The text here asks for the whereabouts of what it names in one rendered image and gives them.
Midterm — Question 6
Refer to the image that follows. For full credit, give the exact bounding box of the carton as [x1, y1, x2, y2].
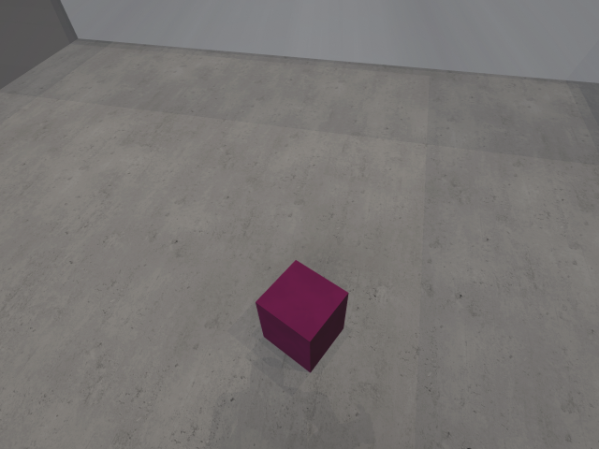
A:
[256, 260, 348, 372]

